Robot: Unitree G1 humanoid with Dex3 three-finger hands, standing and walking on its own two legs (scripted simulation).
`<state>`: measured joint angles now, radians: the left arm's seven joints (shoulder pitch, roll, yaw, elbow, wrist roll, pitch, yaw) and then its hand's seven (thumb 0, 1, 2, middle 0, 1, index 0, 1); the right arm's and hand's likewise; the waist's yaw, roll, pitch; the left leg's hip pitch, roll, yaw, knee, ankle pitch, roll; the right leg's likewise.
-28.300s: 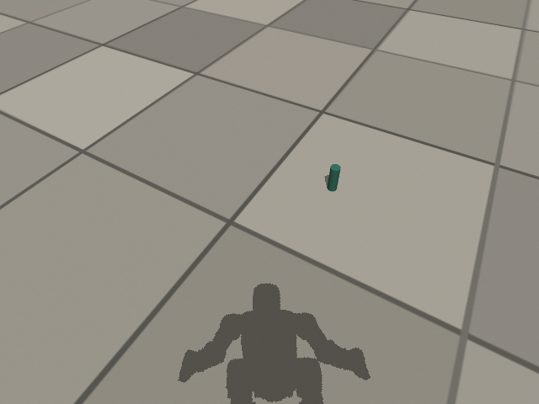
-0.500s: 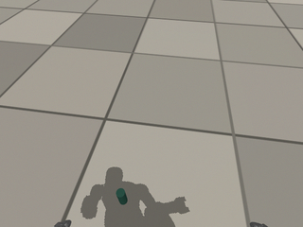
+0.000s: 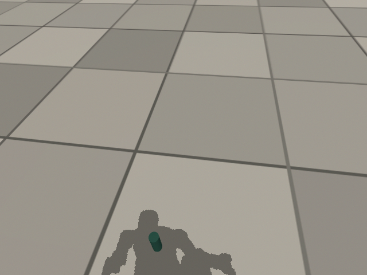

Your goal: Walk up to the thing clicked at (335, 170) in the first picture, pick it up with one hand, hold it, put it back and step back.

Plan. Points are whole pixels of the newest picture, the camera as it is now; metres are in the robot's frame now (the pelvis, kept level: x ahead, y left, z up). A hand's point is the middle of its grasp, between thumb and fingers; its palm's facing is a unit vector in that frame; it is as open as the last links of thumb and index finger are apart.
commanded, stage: stand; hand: left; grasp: from the side
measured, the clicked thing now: (155, 242) +0.42 +0.20 -0.70
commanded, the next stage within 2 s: step back in 1.40 s
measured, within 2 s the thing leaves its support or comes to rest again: neither
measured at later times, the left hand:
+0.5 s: hand out of the picture +0.08 +0.24 -0.16, palm faces -0.03 -0.94 -0.34, open 7.4 cm
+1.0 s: hand out of the picture +0.10 +0.24 -0.15, palm faces -0.03 -0.94 -0.34, open 7.4 cm
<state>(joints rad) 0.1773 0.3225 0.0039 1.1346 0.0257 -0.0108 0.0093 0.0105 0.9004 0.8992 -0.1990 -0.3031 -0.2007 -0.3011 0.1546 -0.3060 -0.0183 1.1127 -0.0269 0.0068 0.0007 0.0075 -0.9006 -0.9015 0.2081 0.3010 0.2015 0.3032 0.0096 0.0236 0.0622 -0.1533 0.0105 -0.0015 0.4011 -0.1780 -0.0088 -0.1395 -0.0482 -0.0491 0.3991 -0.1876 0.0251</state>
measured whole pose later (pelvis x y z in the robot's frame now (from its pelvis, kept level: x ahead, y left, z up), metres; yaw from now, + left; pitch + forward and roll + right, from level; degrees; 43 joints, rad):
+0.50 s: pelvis +0.01 -0.01 +0.00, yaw -1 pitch -3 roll +0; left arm 0.11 0.32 0.01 1.17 0.02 -0.02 0.00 0.01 0.90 0.90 -0.20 -0.30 -0.20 -0.30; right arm 0.13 -0.33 -0.01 1.15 -0.02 0.00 0.00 0.01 -0.90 -0.90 0.21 0.30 0.20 0.30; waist 0.00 0.01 0.06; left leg -0.13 0.03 0.00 0.35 -0.17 -0.02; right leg -0.12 -0.03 -0.05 0.35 -0.17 0.01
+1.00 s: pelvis +0.03 -0.01 +0.01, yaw -1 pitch -2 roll +0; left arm 0.10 0.33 0.01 1.17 0.01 -0.01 0.00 0.01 0.90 0.90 -0.20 -0.30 -0.20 -0.30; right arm 0.11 -0.33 -0.01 1.15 -0.02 -0.01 0.00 0.01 -0.90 -0.90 0.21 0.30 0.20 0.30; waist 0.00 0.01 0.06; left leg -0.11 0.03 0.01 0.32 -0.17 -0.02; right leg -0.10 -0.03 -0.04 0.32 -0.18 0.02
